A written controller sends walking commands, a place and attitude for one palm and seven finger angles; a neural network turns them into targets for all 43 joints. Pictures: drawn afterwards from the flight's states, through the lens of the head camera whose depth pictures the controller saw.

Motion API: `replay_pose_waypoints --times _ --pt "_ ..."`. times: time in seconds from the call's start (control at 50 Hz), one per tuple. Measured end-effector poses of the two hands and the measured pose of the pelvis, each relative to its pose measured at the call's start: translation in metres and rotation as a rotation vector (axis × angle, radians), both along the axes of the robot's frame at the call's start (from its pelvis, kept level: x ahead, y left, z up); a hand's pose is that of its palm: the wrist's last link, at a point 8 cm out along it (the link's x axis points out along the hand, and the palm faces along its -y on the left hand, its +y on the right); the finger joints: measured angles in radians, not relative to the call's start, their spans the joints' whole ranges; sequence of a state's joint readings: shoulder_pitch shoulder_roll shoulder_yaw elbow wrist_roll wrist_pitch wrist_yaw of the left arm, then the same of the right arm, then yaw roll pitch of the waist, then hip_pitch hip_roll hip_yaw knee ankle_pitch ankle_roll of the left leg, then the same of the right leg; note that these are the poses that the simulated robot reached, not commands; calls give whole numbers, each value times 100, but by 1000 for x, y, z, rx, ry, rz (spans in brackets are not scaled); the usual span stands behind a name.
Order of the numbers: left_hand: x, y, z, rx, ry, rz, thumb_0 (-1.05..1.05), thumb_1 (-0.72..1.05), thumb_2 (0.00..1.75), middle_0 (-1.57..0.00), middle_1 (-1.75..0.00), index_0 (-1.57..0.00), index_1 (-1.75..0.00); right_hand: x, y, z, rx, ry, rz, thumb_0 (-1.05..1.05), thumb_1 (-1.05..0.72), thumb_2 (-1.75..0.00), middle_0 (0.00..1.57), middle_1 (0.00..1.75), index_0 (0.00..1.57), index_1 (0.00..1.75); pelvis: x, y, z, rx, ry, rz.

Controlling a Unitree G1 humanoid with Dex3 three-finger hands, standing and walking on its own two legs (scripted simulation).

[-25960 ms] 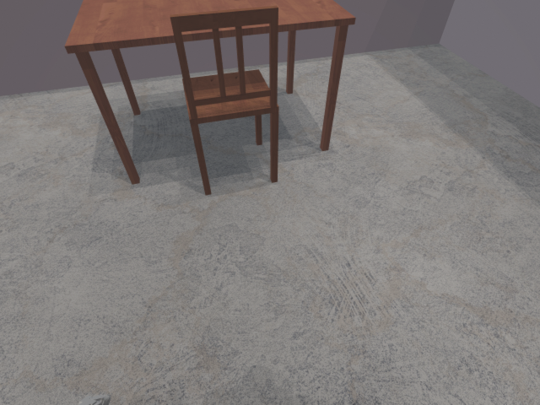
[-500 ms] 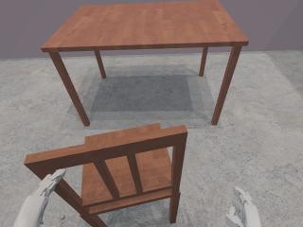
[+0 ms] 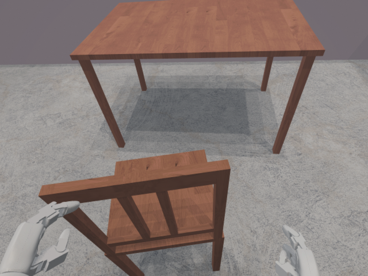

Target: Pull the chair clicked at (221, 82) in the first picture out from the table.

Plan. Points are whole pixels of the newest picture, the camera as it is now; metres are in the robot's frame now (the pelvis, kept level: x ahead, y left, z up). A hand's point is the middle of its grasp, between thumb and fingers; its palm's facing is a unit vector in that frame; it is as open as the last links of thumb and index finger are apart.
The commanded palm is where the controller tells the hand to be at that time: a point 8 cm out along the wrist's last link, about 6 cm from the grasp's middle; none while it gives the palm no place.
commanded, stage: draw the hand back to the body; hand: left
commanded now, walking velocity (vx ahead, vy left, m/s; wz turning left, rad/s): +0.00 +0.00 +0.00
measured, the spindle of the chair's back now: (136, 217) +0.27 +0.18 -0.08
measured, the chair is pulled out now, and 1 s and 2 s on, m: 0.60 0.60 0.60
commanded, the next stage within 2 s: step back with the hand held close in 0.30 s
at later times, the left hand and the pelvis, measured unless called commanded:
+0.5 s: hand (31, 205) +0.17 +0.26 +0.17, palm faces +0.43 -0.78 -0.46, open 7.4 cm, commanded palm +0.12 +0.30 +0.18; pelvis -0.03 +0.00 +0.01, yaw -2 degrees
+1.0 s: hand out of the picture +0.14 +0.30 +0.17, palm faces +0.43 -0.76 -0.49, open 7.5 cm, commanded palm +0.09 +0.33 +0.18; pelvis -0.06 +0.04 +0.00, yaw -3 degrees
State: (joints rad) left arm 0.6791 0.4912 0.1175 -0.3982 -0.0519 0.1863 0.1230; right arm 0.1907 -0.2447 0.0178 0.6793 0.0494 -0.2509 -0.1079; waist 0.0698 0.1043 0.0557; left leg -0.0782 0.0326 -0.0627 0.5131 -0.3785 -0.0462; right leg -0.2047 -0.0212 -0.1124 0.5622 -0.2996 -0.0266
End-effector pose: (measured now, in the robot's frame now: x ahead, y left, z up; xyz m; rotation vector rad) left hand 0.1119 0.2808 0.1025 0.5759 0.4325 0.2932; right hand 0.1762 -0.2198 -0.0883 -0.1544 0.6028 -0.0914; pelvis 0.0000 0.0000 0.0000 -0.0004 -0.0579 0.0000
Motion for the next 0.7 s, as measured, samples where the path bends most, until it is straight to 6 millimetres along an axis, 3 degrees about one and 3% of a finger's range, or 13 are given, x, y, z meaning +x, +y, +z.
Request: replay_pose_waypoints --times 0.08,0.16,0.22,0.26,0.32,0.4,0.46,0.56,0.7 --pt "-2 6 35 64 -173 40 1 81 85 -20 -29 -57 -45 1 0 -5 0 14 27 1 -91 -90 20 30 20 30 -3 -1 0 2 -7 9" --pt "9 13 90 142 -491 70 2 85 88 -21 -30 -45 -41 2 2 -5 11 12 45 1 -91 -90 20 30 20 30 -8 -3 1 4 -16 8" --pt "17 15 110 152 -633 74 2 87 89 -21 -30 -36 -37 2 2 -1 42 -6 19 1 -91 -90 21 30 20 30 -11 -3 2 6 -16 -3" --pt "23 15 107 127 -644 64 1 88 89 -20 -30 -31 -35 0 0 3 60 -16 -10 1 -91 -90 21 30 20 30 -14 -4 2 7 -14 -13" --pt "27 9 88 67 -579 35 1 89 89 -20 -30 -26 -33 -8 -6 7 64 -20 -48 1 -91 -90 21 30 20 30 -18 -3 3 7 -13 -27" --pt "22 1 71 15 -515 -10 1 89 90 -20 -30 -23 -31 -22 -15 10 24 -6 -75 1 -91 -90 21 30 20 30 -22 -1 4 3 -18 -37" --pt "17 3 77 23 -538 -28 2 88 90 -21 -30 -22 -31 -33 -19 10 -6 15 -83 1 -91 -90 20 30 20 30 -24 2 5 -1 -22 -38" --pt "19 27 100 119 -616 -37 2 88 90 -21 -31 -21 -30 -53 -19 7 -32 91 -97 1 -91 -90 20 30 20 30 -33 11 7 -6 7 -46" --pt "23 38 80 113 -502 -78 2 89 90 -21 -30 -21 -30 -78 -7 2 -29 160 -170 1 -91 -90 20 30 20 30 -41 31 8 10 36 -68"
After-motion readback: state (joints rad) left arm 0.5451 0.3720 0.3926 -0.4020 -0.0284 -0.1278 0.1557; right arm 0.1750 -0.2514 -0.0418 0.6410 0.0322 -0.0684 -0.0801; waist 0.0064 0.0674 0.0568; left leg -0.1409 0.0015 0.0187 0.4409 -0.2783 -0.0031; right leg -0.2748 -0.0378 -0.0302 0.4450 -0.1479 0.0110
